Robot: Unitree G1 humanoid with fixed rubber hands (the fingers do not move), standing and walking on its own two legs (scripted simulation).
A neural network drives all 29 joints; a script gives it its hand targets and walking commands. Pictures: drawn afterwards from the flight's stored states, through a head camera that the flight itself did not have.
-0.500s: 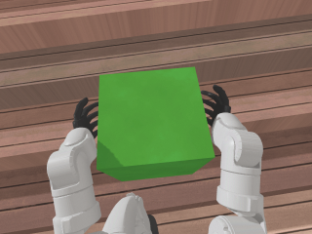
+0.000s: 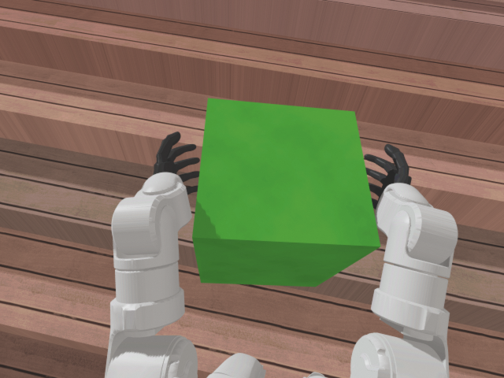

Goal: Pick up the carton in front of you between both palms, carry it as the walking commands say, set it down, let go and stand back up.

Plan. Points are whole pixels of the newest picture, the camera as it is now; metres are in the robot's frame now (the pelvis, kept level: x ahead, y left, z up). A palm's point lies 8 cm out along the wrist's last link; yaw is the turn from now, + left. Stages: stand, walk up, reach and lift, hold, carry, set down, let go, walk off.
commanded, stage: carry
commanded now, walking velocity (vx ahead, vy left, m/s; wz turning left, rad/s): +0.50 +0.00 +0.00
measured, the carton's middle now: (269, 206) +0.36 +0.07 +0.08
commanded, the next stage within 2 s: none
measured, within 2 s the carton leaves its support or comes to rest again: neither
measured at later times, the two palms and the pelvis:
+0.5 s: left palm out of the picture +0.69 +0.25 +0.30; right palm out of the picture +0.66 -0.05 +0.30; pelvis +0.32 +0.13 +0.19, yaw +1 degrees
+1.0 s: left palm out of the picture +0.97 +0.29 +0.50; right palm out of the picture +1.02 -0.02 +0.49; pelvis +0.64 +0.09 +0.35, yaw +2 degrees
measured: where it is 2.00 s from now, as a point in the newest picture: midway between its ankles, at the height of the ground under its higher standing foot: (285, 39)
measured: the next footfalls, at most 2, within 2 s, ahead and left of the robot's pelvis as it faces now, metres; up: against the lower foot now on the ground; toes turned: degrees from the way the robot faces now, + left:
left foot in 0.30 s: +0.40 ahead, +0.24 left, +0.16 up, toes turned +6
right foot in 0.74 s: +0.68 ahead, +0.01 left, +0.30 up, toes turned -3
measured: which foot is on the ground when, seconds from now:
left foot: up 0.00-0.28, down 0.30-0.80, up 0.82-1.00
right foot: down 0.00-0.32, up 0.34-0.72, down 0.74-1.00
